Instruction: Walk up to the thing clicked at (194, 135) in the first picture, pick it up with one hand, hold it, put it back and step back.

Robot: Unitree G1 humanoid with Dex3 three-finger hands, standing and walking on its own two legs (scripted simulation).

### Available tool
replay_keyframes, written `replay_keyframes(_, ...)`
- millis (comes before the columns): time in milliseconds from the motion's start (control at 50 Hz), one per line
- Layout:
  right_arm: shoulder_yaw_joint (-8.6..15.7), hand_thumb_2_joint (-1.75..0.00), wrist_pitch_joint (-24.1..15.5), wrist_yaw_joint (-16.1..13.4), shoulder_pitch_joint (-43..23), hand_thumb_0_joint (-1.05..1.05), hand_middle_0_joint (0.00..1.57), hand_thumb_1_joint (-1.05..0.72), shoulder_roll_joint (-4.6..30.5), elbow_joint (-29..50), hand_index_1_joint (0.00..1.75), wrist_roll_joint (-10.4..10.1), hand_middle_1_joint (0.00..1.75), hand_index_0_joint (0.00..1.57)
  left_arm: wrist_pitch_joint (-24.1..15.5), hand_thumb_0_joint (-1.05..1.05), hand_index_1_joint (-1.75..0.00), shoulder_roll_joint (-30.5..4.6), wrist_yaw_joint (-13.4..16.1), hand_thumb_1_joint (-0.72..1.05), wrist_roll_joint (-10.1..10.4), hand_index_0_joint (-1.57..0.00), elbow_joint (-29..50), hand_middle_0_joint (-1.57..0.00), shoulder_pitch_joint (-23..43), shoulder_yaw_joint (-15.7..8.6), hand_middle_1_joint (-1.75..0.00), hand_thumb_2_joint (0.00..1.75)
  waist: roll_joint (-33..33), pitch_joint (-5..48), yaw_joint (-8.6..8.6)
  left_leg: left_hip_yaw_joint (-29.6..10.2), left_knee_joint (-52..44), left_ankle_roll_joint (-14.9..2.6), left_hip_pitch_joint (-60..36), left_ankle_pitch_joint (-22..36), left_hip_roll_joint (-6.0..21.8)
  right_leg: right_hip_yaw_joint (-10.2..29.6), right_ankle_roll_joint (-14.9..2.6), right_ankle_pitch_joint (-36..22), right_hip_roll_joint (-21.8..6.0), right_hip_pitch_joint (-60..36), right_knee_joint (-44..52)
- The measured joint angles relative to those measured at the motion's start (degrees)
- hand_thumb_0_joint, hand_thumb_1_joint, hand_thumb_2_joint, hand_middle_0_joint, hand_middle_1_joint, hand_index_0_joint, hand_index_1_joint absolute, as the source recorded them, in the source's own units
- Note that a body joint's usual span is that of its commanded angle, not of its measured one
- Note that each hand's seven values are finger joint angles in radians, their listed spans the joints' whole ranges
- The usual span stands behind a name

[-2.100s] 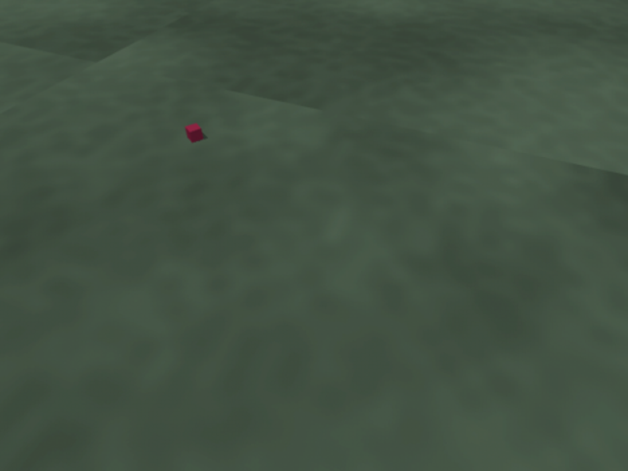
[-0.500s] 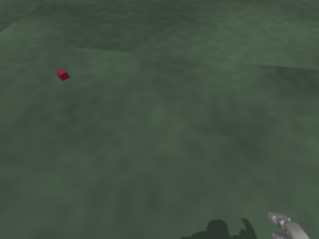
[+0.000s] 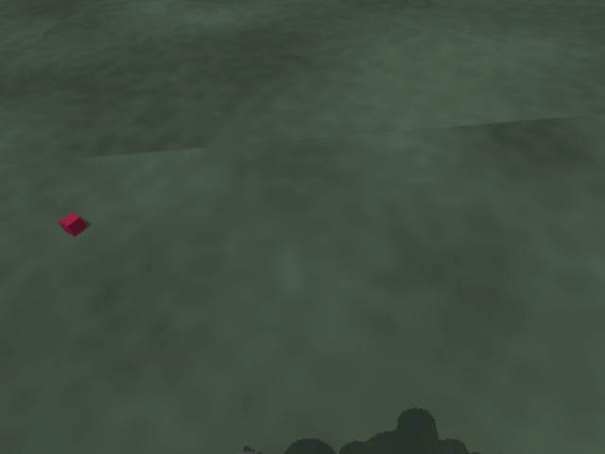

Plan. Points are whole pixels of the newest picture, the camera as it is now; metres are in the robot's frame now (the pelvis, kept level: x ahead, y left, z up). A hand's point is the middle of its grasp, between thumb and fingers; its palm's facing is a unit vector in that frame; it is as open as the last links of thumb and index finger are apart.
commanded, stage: walk up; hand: left
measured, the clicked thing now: (72, 224) +1.31 +1.04 -0.73
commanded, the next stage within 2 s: none
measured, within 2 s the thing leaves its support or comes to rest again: neither
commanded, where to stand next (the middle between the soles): +0.86 +1.03 m, yaw -31 degrees
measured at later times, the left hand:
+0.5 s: hand (16, 371) +0.33 +0.49 -0.13, palm faces -0.23 -0.85 -0.48, open 7.3 cm
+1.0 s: hand out of the picture +0.48 +0.69 -0.13, palm faces -0.22 -0.76 -0.61, open 7.3 cm
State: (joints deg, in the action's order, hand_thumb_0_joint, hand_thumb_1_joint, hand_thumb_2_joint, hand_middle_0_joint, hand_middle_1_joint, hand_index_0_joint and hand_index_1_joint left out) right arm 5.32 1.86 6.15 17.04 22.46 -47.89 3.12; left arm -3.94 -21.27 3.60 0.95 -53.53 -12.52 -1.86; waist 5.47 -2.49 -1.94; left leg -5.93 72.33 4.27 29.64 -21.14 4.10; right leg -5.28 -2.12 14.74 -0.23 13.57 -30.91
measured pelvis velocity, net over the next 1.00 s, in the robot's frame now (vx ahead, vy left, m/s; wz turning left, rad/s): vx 0.38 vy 0.37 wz -0.25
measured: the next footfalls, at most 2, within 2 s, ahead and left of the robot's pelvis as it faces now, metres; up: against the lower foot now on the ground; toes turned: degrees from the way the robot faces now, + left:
left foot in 0.22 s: +0.26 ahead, +0.31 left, +0.00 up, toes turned +1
right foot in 0.60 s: +0.38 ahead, +0.13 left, +0.00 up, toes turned -18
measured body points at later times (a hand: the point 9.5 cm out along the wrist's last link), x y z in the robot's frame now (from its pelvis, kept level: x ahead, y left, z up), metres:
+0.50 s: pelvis +0.21 +0.22 +0.00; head +0.24 +0.20 +0.45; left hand +0.35 +0.54 -0.10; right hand +0.18 -0.11 -0.11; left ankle +0.22 +0.31 -0.73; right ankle +0.27 +0.10 -0.68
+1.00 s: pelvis +0.38 +0.37 -0.03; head +0.39 +0.34 +0.42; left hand +0.49 +0.73 -0.09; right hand +0.40 +0.00 -0.13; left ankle +0.46 +0.53 -0.72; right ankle +0.34 +0.14 -0.73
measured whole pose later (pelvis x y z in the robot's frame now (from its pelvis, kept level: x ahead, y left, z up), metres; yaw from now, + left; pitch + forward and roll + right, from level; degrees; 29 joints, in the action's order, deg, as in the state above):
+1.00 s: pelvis +0.38 +0.37 -0.03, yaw -15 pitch +0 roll -3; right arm 7.6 5.4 7.9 11.7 30.1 -43.4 3.9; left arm -4.8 -27.6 4.3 -2.3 -52.0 -21.2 -4.5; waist 8.0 -2.1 0.7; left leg -3.1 51.0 1.3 28.4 -22.6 9.3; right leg 0.5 1.6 19.7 -7.7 21.5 -41.0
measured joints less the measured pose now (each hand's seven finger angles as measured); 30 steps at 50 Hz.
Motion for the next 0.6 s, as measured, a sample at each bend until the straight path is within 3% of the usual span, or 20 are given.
replay_keyframes(60, 0.58, -0.90, 0.05, 1.24, -2.79, 0.01, 0.20, -0.90, 2.05, 2.31, 0.30, 0.23, 0.30, 0.20, -0.87, 0.00, -0.30, 0.02, -0.84, 0.90, -0.73, -0.21, -1.46, -0.21, -2.73, -0.19, -0.30, 0.90, 1.41, 0.02, 0.03, -3.14, -9.13, -1.29, 4.17, 5.60, 5.05, 2.04, 2.59, 1.01, -1.44, -3.62, 1.89)
replay_keyframes(140, 1.61, -0.90, 0.20, 2.64, -5.84, 0.01, 0.20, -0.91, 4.34, 3.27, 0.30, 0.04, 0.30, 0.20, -1.74, 0.00, -0.31, -1.59, -1.65, 0.90, -1.79, -0.21, -1.86, -0.22, -4.46, -0.56, -0.30, 0.90, 2.08, -0.40, 0.70, -1.70, -23.85, -1.62, 4.51, 12.22, 8.69, 4.48, 4.85, 3.96, -4.15, -5.48, 1.49)
replay_keyframes(200, 2.40, -0.90, 0.16, 3.05, -6.62, 0.00, 0.20, -0.91, 5.61, 3.09, 0.30, 0.10, 0.30, 0.20, -1.86, 0.01, -0.31, -3.67, -1.77, 0.90, -2.39, -0.21, -1.61, -0.22, -5.43, -0.98, -0.30, 0.90, 2.13, 0.12, 1.54, 1.45, -30.60, -2.11, 0.78, 14.15, 8.33, 6.34, 5.93, 7.62, -6.18, -5.24, -1.05)
replay_keyframes(220, 2.65, -0.90, 0.05, 2.97, -6.57, 0.00, 0.20, -0.91, 5.69, 3.05, 0.30, 0.18, 0.30, 0.20, -1.64, 0.01, -0.31, -4.65, -1.68, 0.90, -2.53, -0.21, -1.63, -0.22, -5.77, -1.21, -0.30, 0.90, 1.59, 0.55, 1.51, 2.68, -31.80, -1.33, -0.98, 10.67, 7.53, 7.05, 5.93, 9.41, -7.24, -4.66, -2.87)
replay_keyframes(240, 2.92, -0.90, -0.23, 2.59, -6.91, 0.00, 0.20, -0.91, 4.59, 2.67, 0.30, 0.31, 0.30, 0.20, -1.12, 0.01, -0.31, -6.20, -1.42, 0.90, -2.74, -0.21, -1.94, -0.22, -5.39, -1.66, -0.30, 0.90, -0.90, 0.20, 1.17, 4.24, -30.10, -0.23, -1.13, 7.29, 5.67, 8.29, 4.54, 11.23, -9.52, -3.42, -6.23)
replay_keyframes(260, 2.71, -0.90, -0.68, 2.23, -7.16, 0.00, 0.20, -0.91, 3.26, 2.67, 0.30, 0.59, 0.30, 0.20, -0.51, 0.01, -0.31, -7.70, -0.94, 0.90, -2.81, -0.21, -2.24, -0.21, -4.88, -2.16, -0.30, 0.90, -3.60, -0.71, 0.95, 6.09, -27.98, -0.20, -1.29, 5.51, 4.04, 10.53, 2.79, 11.48, -10.95, -1.23, -11.91)
replay_keyframes(300, 1.49, -0.90, -1.70, 1.58, -6.74, 0.00, 0.20, -0.91, 1.21, 2.75, 0.30, 0.41, 0.30, 0.20, 0.70, 0.01, -0.30, -9.05, 0.43, 0.90, -2.11, -0.21, -2.75, -0.21, -4.02, -2.54, -0.30, 0.90, -5.35, -1.83, 0.48, 7.91, -25.89, -0.75, -1.71, 3.50, 3.89, 12.74, 0.32, 14.30, -7.17, 5.41, -26.98)
replay_keyframes(340, 0.72, -0.90, -1.47, 0.97, -5.51, 0.00, 0.20, -0.91, -0.47, 2.16, 0.30, 0.03, 0.30, 0.20, 1.01, 0.01, -0.30, -9.03, 1.11, 0.91, -1.40, -0.21, -3.18, -0.21, -3.29, -1.90, -0.30, 0.90, -5.90, -2.10, -0.38, 9.24, -28.33, -1.72, -4.01, 3.45, 3.77, 9.79, -1.20, 12.28, -3.96, 11.31, -36.58)
replay_keyframes(380, 0.27, -0.90, -1.15, 0.38, -3.75, 0.00, 0.20, -0.91, -1.38, 1.71, 0.30, 0.19, 0.30, 0.20, 0.69, 0.01, -0.30, -8.23, 0.54, 0.91, -0.36, -0.21, -3.29, -0.21, -2.89, -1.37, -0.30, 0.90, -6.50, -1.94, -1.43, 11.00, -32.95, -2.82, -7.40, 4.32, 2.55, 6.81, -1.30, 8.26, -2.68, 15.25, -37.69)
replay_keyframes(500, 1.05, -0.90, -0.76, -1.01, 0.69, 0.00, 0.21, -0.90, 0.58, 1.67, 0.30, 0.88, 0.30, 0.20, 0.10, 0.01, -0.30, -3.93, -0.60, 0.91, 0.14, -0.21, -1.70, -0.21, -2.57, 0.07, -0.30, 0.90, -4.87, -2.44, -3.62, 15.90, -39.99, -6.58, -16.10, 3.01, -1.92, 0.74, 0.89, 5.13, -2.32, 18.59, -23.02)
replay_keyframes(600, 1.31, -0.90, 0.99, -0.85, 1.91, 0.01, 0.20, -0.90, 2.37, 2.37, 0.30, 1.13, 0.30, 0.20, -0.71, 0.00, -0.30, -1.75, -0.79, 0.91, -0.37, -0.21, 0.43, -0.21, -3.08, -0.11, -0.30, 0.90, -2.11, -1.85, -3.80, 18.71, -35.11, -7.89, -18.80, -3.92, -3.96, -2.12, -0.26, -5.44, -1.83, 12.49, -6.93)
